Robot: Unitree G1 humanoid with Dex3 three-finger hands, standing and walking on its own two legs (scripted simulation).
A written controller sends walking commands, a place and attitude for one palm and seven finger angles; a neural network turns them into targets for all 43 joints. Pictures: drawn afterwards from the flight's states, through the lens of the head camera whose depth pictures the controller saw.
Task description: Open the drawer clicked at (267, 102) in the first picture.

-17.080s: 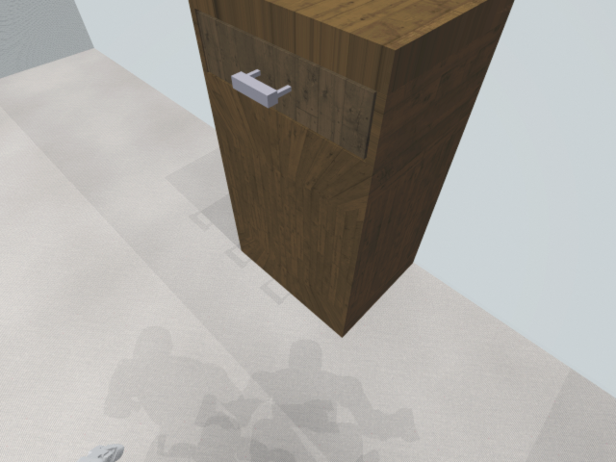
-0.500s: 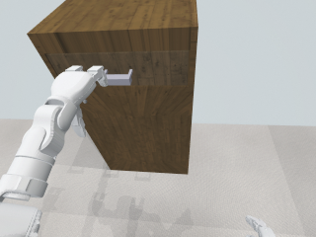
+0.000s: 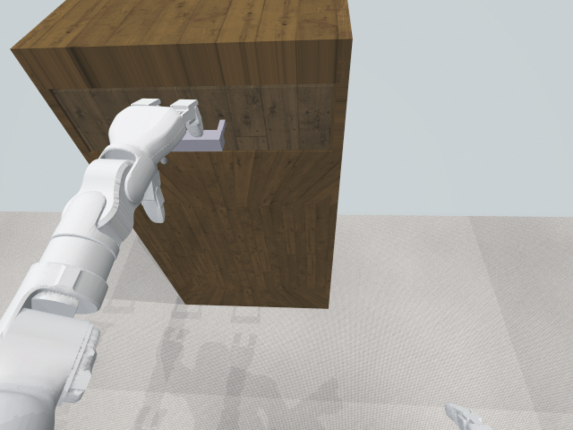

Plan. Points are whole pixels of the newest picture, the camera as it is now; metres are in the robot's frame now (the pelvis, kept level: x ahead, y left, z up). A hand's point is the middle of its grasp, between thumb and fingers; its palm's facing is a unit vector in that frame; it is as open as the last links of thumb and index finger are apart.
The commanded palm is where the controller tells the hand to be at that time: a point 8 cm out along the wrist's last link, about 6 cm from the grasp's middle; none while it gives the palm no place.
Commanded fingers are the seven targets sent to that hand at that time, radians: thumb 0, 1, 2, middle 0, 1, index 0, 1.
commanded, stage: move the hooked fingers above the handle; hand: left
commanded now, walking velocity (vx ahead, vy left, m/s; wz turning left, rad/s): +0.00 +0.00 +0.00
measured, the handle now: (194, 132) +0.59 +0.21 +0.08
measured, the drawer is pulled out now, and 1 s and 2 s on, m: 0.00 0.00 0.00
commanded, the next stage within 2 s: lower the fingers behind the handle in 1.50 s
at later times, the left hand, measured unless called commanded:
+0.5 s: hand (189, 126) +0.53 +0.19 +0.14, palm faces +0.00 -0.01 -1.00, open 13.8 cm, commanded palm +0.51 +0.22 +0.19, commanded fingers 0.00 -0.50 0.30 -0.30 -1.20 -0.30 -1.20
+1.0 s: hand (180, 120) +0.54 +0.21 +0.14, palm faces +0.01 +0.00 -1.00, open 13.8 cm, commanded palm +0.52 +0.22 +0.19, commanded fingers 0.00 -0.50 0.30 -0.30 -1.20 -0.30 -1.20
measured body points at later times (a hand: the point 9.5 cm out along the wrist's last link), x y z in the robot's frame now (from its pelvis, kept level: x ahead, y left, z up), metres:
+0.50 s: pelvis +0.01 +0.00 -0.01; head +0.08 -0.03 +0.44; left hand +0.52 +0.19 +0.19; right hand +0.02 -0.28 -0.15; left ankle -0.03 +0.12 -0.74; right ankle +0.01 -0.14 -0.74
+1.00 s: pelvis +0.01 +0.00 -0.01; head +0.09 -0.02 +0.43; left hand +0.53 +0.21 +0.19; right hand +0.03 -0.28 -0.15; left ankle -0.03 +0.12 -0.74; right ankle +0.01 -0.14 -0.74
